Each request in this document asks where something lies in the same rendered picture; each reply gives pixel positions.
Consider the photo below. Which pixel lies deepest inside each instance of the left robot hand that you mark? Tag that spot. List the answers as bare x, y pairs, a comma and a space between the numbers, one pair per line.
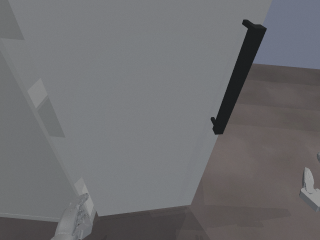
71, 216

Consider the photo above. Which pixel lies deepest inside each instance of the handle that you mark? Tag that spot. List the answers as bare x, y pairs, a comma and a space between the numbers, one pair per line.
248, 51

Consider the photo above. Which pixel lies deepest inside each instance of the fridge door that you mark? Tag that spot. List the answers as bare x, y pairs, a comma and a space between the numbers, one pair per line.
134, 84

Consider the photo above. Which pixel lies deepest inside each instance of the right robot hand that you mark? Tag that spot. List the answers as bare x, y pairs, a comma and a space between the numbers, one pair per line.
308, 194

